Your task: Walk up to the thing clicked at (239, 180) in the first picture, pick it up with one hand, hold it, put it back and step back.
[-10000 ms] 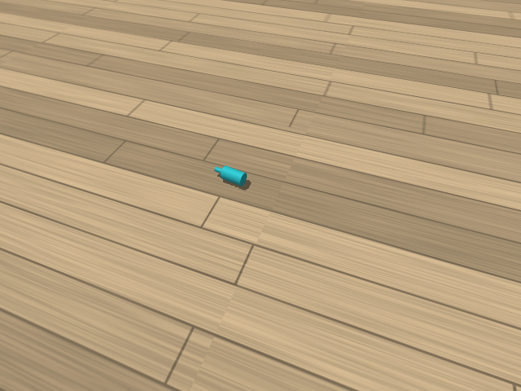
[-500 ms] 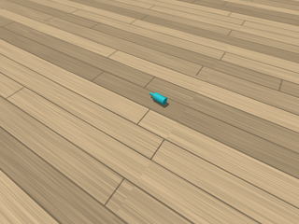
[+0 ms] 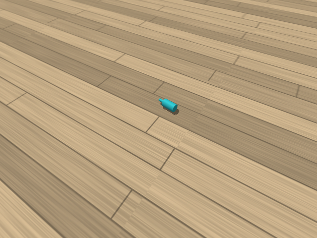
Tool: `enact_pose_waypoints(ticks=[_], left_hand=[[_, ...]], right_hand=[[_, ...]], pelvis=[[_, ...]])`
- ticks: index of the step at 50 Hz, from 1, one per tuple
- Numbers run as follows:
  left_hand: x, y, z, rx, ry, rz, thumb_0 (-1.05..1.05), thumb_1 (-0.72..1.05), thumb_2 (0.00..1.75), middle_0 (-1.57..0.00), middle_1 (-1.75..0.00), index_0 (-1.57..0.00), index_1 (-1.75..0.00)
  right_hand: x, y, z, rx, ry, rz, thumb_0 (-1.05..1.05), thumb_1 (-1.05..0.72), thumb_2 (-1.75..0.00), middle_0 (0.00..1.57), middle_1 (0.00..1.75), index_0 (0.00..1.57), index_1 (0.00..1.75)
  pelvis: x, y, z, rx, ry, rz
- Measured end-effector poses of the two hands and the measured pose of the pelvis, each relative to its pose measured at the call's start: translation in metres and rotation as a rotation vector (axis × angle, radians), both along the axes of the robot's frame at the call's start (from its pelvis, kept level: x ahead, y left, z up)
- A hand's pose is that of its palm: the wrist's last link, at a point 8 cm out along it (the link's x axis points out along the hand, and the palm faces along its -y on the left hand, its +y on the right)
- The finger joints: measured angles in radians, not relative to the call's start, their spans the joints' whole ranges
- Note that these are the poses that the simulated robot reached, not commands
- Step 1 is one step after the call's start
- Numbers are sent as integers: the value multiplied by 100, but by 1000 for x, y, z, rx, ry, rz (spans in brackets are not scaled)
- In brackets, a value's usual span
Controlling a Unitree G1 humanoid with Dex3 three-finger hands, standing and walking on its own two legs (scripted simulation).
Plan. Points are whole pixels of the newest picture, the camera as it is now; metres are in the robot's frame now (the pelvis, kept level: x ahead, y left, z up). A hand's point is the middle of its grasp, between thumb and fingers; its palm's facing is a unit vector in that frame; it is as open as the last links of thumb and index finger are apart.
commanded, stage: stand
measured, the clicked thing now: (167, 103) +1.29 -0.02 -0.75
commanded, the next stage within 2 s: none
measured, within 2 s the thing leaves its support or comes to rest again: neither
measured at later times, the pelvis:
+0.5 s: pelvis +0.00 +0.00 +0.00, yaw +0 degrees
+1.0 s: pelvis +0.00 +0.00 +0.00, yaw +1 degrees
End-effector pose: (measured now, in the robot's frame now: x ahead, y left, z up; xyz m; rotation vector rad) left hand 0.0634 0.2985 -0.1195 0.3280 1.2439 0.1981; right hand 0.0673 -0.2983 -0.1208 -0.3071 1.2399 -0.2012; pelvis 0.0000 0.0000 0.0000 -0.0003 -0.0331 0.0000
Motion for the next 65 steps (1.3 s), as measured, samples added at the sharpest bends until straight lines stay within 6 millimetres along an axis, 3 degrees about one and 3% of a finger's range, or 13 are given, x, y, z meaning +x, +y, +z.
enact_pose_waypoints(ticks=[65], left_hand=[[-3,-1,-1,-3,11,7,1,91,90,-20,-29,-20,-30]], right_hand=[[2,0,0,-3,10,9,0,-90,-89,21,30,20,30]], pelvis=[[2,0,0,0,3,9]])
